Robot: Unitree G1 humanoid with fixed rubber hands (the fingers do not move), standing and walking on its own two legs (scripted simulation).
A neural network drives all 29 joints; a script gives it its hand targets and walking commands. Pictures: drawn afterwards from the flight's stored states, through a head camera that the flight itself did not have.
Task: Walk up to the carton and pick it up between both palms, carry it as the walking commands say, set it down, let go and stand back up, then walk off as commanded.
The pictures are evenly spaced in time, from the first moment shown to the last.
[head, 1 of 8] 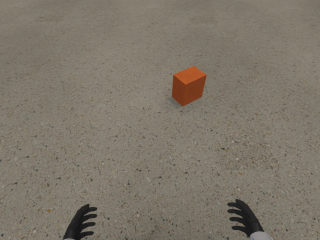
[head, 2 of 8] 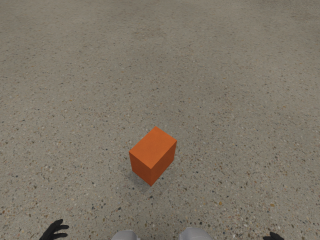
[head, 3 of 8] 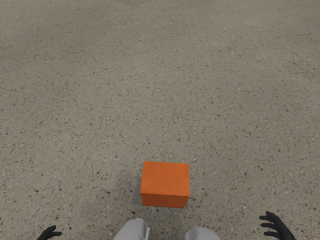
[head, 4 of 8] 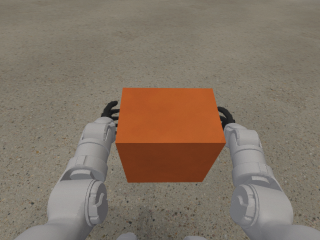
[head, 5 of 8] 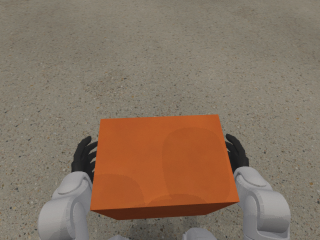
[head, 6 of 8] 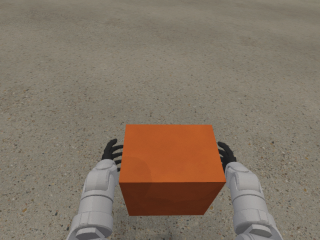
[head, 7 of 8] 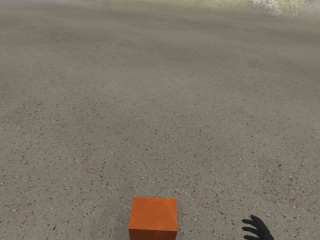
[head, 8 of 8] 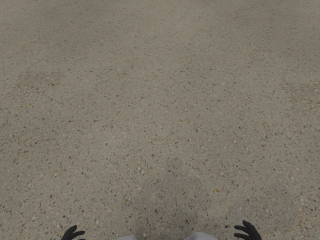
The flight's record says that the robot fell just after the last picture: no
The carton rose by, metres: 0.68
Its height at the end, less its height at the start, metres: +0.00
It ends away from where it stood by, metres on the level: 1.37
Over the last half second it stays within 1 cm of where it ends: yes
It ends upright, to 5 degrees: yes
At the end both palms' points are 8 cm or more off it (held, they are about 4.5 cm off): yes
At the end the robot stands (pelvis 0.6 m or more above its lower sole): yes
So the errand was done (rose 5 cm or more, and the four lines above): yes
